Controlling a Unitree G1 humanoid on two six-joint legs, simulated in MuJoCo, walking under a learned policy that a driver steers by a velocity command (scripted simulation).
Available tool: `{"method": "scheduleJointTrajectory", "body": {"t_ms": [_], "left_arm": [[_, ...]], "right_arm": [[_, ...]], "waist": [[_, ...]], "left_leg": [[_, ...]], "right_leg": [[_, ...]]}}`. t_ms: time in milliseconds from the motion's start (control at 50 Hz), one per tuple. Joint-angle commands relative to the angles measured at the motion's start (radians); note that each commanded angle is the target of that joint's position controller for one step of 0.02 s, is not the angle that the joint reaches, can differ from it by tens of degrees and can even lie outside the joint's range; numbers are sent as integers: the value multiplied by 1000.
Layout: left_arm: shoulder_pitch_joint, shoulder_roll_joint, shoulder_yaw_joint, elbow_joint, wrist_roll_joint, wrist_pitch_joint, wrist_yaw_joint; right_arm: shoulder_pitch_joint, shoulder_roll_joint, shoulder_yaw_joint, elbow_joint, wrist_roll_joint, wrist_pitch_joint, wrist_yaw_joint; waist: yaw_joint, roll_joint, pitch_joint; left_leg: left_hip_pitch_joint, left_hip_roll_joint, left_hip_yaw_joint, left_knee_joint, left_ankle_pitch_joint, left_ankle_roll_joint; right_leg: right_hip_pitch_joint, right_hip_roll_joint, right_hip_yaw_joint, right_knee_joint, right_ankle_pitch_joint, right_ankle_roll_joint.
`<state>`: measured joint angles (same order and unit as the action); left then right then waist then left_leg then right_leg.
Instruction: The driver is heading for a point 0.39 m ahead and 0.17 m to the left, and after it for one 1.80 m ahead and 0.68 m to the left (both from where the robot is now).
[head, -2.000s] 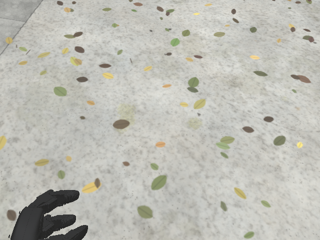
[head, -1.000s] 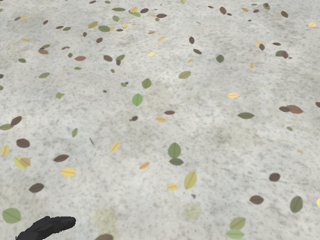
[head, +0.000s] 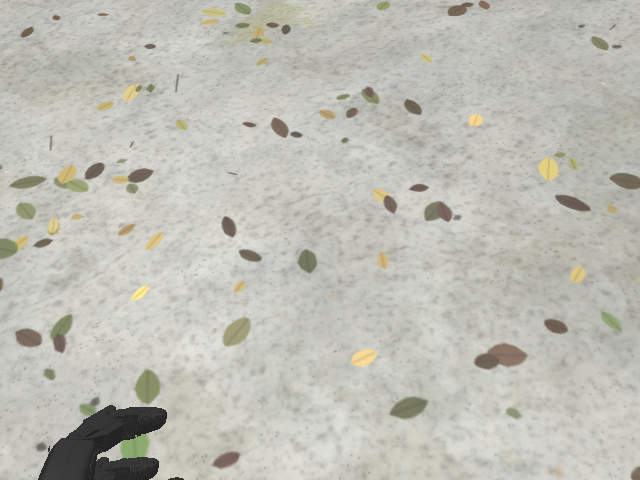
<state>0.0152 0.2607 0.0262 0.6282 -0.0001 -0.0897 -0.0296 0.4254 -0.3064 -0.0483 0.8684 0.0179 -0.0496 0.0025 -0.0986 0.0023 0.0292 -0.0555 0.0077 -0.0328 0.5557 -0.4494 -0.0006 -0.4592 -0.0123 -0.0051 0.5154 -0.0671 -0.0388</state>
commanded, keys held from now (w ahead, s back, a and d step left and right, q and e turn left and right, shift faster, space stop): w+q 0.98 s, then w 0.02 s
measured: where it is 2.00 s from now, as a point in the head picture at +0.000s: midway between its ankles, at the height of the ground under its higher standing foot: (127, 300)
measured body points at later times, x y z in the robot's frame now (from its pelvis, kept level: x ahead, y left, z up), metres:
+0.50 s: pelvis +0.26 +0.04 -0.01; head +0.29 +0.06 +0.44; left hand +0.19 +0.33 -0.14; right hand +0.53 -0.13 -0.08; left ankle +0.35 +0.16 -0.73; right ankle +0.11 -0.11 -0.72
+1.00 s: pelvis +0.53 +0.12 +0.00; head +0.55 +0.13 +0.45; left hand +0.60 +0.44 -0.07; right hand +0.73 -0.12 -0.11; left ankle +0.36 +0.16 -0.72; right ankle +0.69 +0.07 -0.73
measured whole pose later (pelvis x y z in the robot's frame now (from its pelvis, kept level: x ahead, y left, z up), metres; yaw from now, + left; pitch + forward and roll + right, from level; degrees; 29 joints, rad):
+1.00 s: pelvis +0.53 +0.12 +0.00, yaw +34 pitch +2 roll +0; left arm 0.03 0.28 0.04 0.70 0.01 -0.12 -0.02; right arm 0.39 -0.32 -0.08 0.73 0.02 -0.02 -0.02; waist -0.07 0.00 0.01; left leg -0.10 -0.08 -0.23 0.59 -0.47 0.05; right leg -0.45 0.02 0.04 0.50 -0.07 0.00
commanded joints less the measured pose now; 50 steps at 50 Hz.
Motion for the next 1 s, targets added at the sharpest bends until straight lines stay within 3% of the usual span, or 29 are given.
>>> {"method": "scheduleJointTrajectory", "body": {"t_ms": [20,40,80,120,180,300,400,440,460,480,500,520,540,560,580,600,620,640,700,800,840,900,940,960,980,1000], "left_arm": [[420,222,83,36,8,10,18],[364,176,67,41,0,9,19],[251,121,50,45,5,2,14],[197,94,47,55,14,-14,11],[182,116,60,87,13,-33,16],[220,168,75,135,9,-21,34],[292,207,90,179,-16,12,37],[283,233,97,181,-22,27,42],[276,248,101,178,-26,35,46],[263,254,102,174,-29,44,50],[263,235,92,168,-27,44,54],[335,126,57,124,15,30,48],[323,92,34,95,11,-9,34],[194,182,57,70,-31,-35,21],[152,175,52,50,-44,-49,19],[158,165,52,63,-23,-53,27],[175,176,60,73,-2,-45,32],[193,175,63,78,4,-33,30],[185,137,55,72,17,-7,33],[-7,90,32,23,8,-11,23],[-56,101,33,7,-3,-18,14],[-62,140,46,-2,-9,-30,3],[-9,161,59,8,-11,-39,1],[67,173,70,30,-9,-44,6],[177,206,84,47,6,-49,12],[304,283,101,61,28,-48,19]], "right_arm": [[29,-88,-2,-96,14,-39,-4],[-46,-139,-22,-117,32,-41,-2],[-117,-120,-26,-129,13,-33,-5],[-88,-82,-27,-120,14,-7,-3],[-113,-48,-24,-138,8,19,-4],[-282,-18,-9,-199,4,10,28],[-410,-27,-8,-276,4,12,54],[-392,-51,-21,-292,2,17,61],[-342,-74,-34,-288,1,21,60],[-225,-110,-57,-263,4,24,56],[-56,-170,-92,-218,7,31,40],[15,-290,-122,-203,11,37,19],[-7,-290,-109,-244,10,21,25],[-18,-207,-83,-241,1,6,33],[-56,-178,-74,-236,-2,-5,33],[-124,-148,-65,-243,0,-8,31],[-176,-117,-55,-257,-7,-10,26],[-202,-108,-50,-272,-16,-10,22],[-190,-132,-58,-265,-11,-17,6],[-121,-156,-66,-233,0,-5,-17],[-87,-164,-69,-216,5,-1,-19],[-66,-149,-68,-203,9,6,-23],[-81,-147,-70,-205,5,12,-25],[-92,-127,-63,-209,4,15,-24],[-90,-77,-45,-218,-2,14,-21],[-2,-10,-23,-236,0,9,-20]], "waist": [[221,-218,-364],[212,-167,-218],[159,-111,-90],[109,-123,-52],[86,-79,-11],[139,-38,41],[173,-33,75],[142,-62,37],[106,-83,-7],[36,-80,-73],[-50,-47,-160],[-9,191,-249],[20,220,-403],[-33,103,-322],[-6,77,-200],[45,9,-124],[82,23,-91],[107,45,-81],[119,39,-65],[47,74,-22],[28,82,-16],[37,99,-19],[72,130,-27],[113,132,-53],[165,96,-147],[166,-101,-304]], "left_leg": [[-667,-11,-93,670,-132,13],[-725,32,-93,704,-51,17],[-678,94,-68,638,90,10],[-585,121,-72,601,160,1],[-603,129,-79,545,235,-17],[-599,113,-13,223,496,-6],[-635,90,49,91,414,45],[-557,39,102,77,317,81],[-473,0,133,82,265,103],[-318,-46,154,52,260,132],[-47,-71,122,-3,312,172],[322,172,-295,-17,292,303],[471,333,-797,-209,105,448],[422,316,-710,-271,97,384],[289,280,-574,-272,154,346],[140,235,-463,-273,260,312],[29,200,-384,-288,362,295],[-43,177,-354,-310,415,292],[-149,145,-270,-337,541,301],[-206,79,-210,-323,403,231],[-196,95,-247,-308,353,220],[-116,129,-335,-228,309,203],[-91,141,-383,-165,332,186],[-102,112,-377,-104,357,165],[-154,55,-327,70,352,131],[-401,-61,-198,392,132,62]], "right_leg": [[821,-405,682,-178,-293,-241],[712,-371,534,-200,-287,-203],[499,-290,337,-264,-157,-166],[375,-253,215,-330,-50,-154],[322,-255,98,-381,72,-165],[365,-231,-92,-403,136,-136],[530,-279,-150,-338,228,-109],[571,-281,-182,-232,507,-86],[578,-277,-196,-134,675,-75],[547,-255,-218,34,764,-55],[406,-215,-236,272,666,-17],[-7,-101,-230,646,-9,46],[-244,62,4,863,-543,69],[-349,3,102,888,-476,46],[-365,-37,89,822,-388,26],[-312,-77,87,729,-321,28],[-236,-105,91,654,-275,35],[-178,-112,93,625,-246,46],[-141,-95,64,505,-172,95],[-78,-27,56,130,122,120],[-42,-6,63,61,161,115],[-17,0,99,-12,103,88],[49,3,93,-29,11,57],[153,7,73,-68,6,34],[348,-65,125,-65,-15,-12],[692,-279,420,-81,-132,-124]]}}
